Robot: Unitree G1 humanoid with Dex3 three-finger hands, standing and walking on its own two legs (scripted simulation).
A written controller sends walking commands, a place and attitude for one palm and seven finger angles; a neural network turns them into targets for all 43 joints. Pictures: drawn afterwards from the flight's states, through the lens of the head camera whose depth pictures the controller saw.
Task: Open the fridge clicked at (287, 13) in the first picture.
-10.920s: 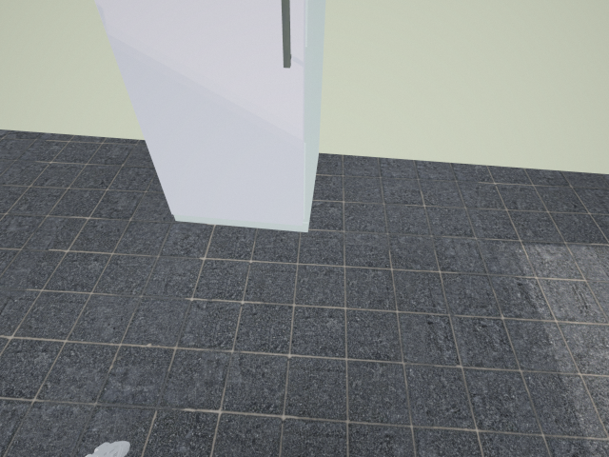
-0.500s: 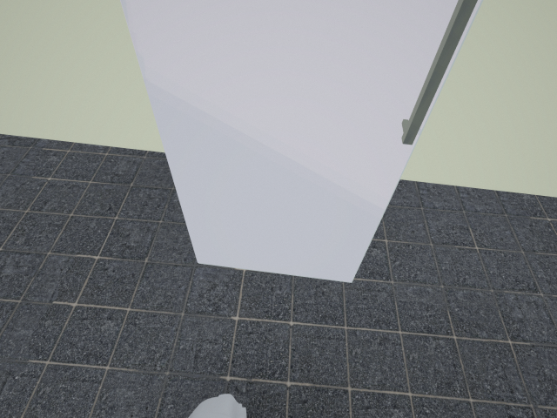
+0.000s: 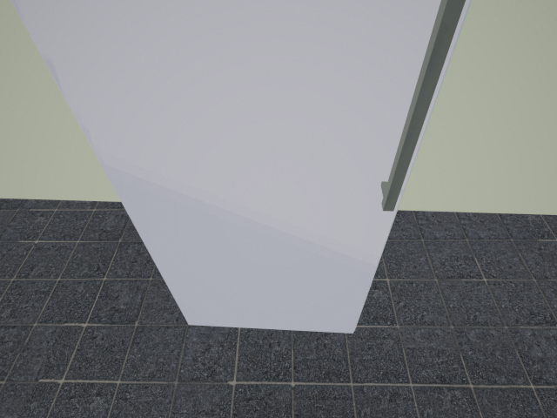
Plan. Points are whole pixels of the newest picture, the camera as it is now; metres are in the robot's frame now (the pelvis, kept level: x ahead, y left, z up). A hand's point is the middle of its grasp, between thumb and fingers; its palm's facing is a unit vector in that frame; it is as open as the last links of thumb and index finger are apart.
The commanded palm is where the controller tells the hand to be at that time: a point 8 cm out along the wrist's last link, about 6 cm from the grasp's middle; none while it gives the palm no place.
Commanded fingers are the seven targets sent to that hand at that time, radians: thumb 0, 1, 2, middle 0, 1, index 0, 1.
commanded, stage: come to a stop and stand still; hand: right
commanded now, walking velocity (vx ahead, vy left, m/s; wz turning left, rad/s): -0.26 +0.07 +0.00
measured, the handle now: (418, 90) +0.49 -0.17 +0.24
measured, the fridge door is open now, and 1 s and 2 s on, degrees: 0 0 0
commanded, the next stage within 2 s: look again from close up in 1.82 s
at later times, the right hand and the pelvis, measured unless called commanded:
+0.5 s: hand out of the picture +0.04 -0.13 -0.15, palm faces +0.07 +0.96 -0.28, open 7.3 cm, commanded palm none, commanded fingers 0.00 -0.90 -0.90 0.20 0.30 0.20 0.30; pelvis -0.01 +0.06 +0.00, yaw +0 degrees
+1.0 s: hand out of the picture -0.03 -0.14 -0.18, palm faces +0.02 +0.98 -0.20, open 7.4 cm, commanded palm none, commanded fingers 0.00 -0.90 -0.90 0.20 0.30 0.20 0.30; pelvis -0.03 +0.03 +0.00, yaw +0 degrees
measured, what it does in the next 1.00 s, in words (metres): steps on the spot: left foot, then right foot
